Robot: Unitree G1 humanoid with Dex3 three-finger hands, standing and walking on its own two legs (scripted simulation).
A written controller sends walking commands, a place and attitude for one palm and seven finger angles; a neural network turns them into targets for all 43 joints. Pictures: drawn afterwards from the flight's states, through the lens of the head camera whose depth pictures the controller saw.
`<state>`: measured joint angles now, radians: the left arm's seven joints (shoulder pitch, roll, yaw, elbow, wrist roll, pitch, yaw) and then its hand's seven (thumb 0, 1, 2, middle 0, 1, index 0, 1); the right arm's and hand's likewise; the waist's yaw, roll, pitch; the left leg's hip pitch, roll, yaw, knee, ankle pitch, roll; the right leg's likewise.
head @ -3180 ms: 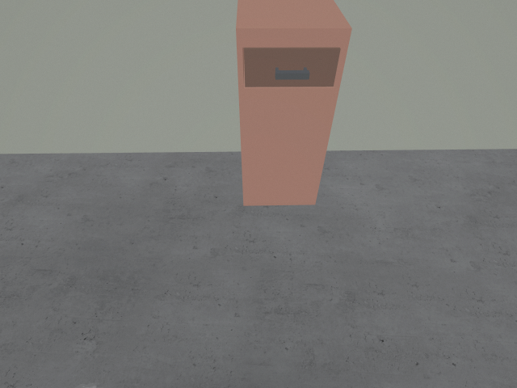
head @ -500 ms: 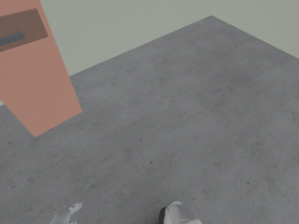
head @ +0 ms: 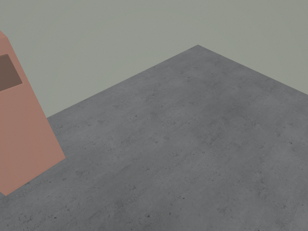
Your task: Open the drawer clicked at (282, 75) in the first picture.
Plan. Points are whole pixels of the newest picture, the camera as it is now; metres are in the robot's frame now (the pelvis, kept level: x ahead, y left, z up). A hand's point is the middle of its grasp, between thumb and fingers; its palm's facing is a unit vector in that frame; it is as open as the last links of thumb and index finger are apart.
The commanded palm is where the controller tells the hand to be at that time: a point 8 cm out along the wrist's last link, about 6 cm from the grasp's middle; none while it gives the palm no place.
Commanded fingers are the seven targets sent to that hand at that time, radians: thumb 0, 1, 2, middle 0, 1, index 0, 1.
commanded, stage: walk to a spot facing it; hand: left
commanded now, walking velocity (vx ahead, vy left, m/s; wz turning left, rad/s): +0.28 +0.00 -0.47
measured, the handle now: out of the picture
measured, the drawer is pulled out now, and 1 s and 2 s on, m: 0.00 0.00 0.00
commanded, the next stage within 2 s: turn to face it in 0.16 s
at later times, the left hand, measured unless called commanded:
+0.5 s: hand (123, 183) +0.31 +0.12 -0.17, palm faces -0.15 -0.97 -0.19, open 7.3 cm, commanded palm none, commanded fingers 0.00 0.90 0.90 -0.20 -0.30 -0.20 -0.30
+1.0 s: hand (93, 188) +0.28 +0.21 -0.16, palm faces +0.20 -0.95 -0.24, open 7.4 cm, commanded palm none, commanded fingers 0.00 0.90 0.90 -0.20 -0.30 -0.20 -0.30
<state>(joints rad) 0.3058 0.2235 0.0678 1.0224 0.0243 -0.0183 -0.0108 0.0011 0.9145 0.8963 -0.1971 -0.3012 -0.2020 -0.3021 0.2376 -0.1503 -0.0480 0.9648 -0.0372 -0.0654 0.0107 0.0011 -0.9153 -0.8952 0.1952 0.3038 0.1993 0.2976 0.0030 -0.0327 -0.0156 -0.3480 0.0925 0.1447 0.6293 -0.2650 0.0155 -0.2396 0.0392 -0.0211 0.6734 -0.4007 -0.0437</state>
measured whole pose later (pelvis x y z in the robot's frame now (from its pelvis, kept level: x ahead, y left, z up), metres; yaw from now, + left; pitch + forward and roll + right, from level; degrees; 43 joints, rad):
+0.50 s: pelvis +0.18 -0.04 -0.01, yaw -6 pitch -1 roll -1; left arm 0.11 0.16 0.04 1.01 0.03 -0.06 0.00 0.01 0.91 0.90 -0.19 -0.30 -0.20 -0.30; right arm 0.46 -0.09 -0.04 1.17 0.00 -0.01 -0.02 0.00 -0.91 -0.90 0.20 0.30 0.20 0.30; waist -0.07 0.01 0.09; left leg -0.19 0.13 0.12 0.94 -0.56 -0.04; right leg -0.41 -0.07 -0.20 0.65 -0.23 -0.05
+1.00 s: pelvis +0.23 -0.01 +0.01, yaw +9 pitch +1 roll -1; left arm 0.17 0.25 0.09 0.94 0.02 0.05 0.01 0.01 0.91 0.90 -0.19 -0.30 -0.20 -0.30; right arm 0.21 -0.21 -0.06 0.92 -0.03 0.00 -0.01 0.00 -0.91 -0.90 0.20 0.30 0.20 0.30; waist -0.02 -0.03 0.05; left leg -0.33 0.00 0.07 0.53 -0.22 0.06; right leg -0.51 -0.09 -0.05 1.11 -0.38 0.10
